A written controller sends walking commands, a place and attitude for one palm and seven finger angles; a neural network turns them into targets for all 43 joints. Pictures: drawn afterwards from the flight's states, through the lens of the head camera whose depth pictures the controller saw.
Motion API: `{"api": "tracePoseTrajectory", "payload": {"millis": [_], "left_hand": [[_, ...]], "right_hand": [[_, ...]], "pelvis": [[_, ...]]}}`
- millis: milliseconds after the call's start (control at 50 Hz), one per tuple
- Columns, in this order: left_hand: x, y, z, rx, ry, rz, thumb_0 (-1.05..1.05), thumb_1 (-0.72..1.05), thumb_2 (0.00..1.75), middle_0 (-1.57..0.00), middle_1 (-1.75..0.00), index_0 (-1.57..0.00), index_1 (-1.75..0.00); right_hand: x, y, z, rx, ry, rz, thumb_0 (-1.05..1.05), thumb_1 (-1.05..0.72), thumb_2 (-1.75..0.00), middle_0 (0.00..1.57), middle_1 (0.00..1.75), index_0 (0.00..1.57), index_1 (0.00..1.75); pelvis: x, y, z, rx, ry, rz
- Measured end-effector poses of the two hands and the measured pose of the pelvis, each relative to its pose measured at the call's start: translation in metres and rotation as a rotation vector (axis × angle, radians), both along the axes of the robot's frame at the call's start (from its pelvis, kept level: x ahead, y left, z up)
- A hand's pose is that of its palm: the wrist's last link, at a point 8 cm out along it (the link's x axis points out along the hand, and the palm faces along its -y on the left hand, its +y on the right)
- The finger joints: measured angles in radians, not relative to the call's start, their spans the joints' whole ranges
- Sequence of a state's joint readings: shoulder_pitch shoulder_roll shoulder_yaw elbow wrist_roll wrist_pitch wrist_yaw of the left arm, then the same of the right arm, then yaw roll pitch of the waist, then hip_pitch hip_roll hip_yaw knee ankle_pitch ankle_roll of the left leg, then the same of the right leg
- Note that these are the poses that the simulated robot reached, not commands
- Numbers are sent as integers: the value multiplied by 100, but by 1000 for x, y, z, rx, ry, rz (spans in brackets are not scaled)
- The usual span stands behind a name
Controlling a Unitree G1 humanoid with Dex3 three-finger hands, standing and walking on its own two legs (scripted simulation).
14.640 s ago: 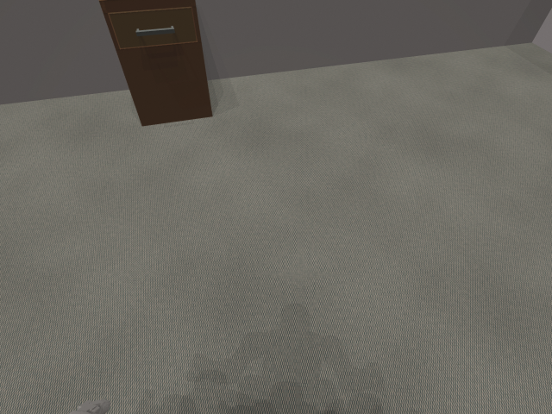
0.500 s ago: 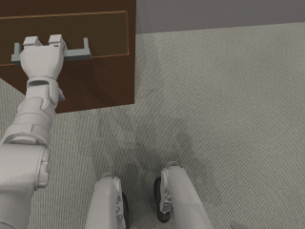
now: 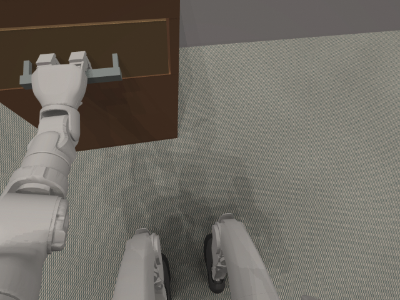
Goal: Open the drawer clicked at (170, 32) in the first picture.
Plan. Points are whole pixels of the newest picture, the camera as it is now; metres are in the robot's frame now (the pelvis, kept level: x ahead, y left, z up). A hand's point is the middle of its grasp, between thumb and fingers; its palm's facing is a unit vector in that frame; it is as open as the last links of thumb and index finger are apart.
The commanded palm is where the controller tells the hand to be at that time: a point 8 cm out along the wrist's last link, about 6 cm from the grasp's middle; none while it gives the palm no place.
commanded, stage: close the thumb around the handle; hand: left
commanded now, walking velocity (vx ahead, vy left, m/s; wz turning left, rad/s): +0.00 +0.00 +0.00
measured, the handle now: (72, 70) +0.57 +0.22 -0.03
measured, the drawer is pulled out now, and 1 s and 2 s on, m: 0.00 0.08 0.18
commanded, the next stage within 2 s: pull the drawer open in 0.04 s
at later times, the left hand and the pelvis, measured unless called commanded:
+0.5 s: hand (74, 108) +0.50 +0.22 -0.06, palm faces -0.04 -0.05 -1.00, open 5.3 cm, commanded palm +0.47 +0.20 -0.01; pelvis +0.01 +0.00 +0.01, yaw +0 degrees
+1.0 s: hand (75, 132) +0.45 +0.21 -0.06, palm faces -0.03 -0.05 -1.00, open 5.3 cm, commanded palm +0.41 +0.21 -0.01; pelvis +0.01 -0.01 +0.02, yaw +1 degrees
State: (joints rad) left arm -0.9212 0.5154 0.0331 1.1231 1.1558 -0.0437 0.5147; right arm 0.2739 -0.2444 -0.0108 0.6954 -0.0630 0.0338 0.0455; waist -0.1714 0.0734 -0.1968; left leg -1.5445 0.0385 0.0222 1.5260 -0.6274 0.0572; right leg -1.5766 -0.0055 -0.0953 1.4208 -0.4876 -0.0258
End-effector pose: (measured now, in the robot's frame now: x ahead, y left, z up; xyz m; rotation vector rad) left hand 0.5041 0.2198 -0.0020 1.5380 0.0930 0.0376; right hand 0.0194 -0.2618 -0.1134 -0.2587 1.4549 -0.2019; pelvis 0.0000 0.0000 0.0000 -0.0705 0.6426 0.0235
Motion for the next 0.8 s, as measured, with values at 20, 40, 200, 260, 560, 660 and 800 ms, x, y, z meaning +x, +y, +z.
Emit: {"api": "tracePoseTrajectory", "payload": {"millis": [20, 40, 200, 260, 560, 660, 800], "left_hand": [[0, 0, 0, 2, -1, 1, 0, 76, 84, -38, -134, -41, -134], [0, 0, -1, 4, -2, 1, 0, 76, 84, -38, -134, -41, -134], [0, -1, -1, 7, -3, 8, 0, 76, 84, -37, -135, -41, -135], [0, -1, -1, 5, 2, 10, 0, 76, 84, -37, -135, -41, -135], [-30, -2, 0, -12, 6, -3, 0, 77, 82, -35, -135, -40, -135], [-41, -4, 0, -10, 2, -2, 0, 77, 82, -35, -135, -40, -135], [-55, -5, 0, -14, 6, 1, 1, 76, 82, -35, -135, -40, -135]], "right_hand": [[0, 0, 0, 1, 2, 0, 1, -91, -90, 20, 30, 20, 30], [1, 0, 0, 2, 3, 1, 1, -91, -90, 20, 30, 20, 30], [7, -1, 1, 2, -5, 9, 1, -91, -90, 20, 30, 20, 30], [11, -3, 2, 1, -12, 11, 1, -91, -90, 20, 30, 20, 30], [39, -2, 4, 28, -47, 30, 1, -91, -90, 20, 30, 20, 30], [52, -2, 4, 36, -75, 44, 1, -91, -90, 20, 30, 20, 30], [69, -3, 5, 43, -116, 59, 1, -91, -90, 20, 30, 20, 30]], "pelvis": [[0, 0, 0, 0, 0, 0], [1, 0, 1, 0, 0, 0], [3, -1, 3, 2, 0, 1], [3, -1, 3, 3, 0, 0], [12, -2, 15, 19, -24, -7], [14, -3, 17, 24, -31, -3], [15, -5, 20, 31, -45, -3]]}}
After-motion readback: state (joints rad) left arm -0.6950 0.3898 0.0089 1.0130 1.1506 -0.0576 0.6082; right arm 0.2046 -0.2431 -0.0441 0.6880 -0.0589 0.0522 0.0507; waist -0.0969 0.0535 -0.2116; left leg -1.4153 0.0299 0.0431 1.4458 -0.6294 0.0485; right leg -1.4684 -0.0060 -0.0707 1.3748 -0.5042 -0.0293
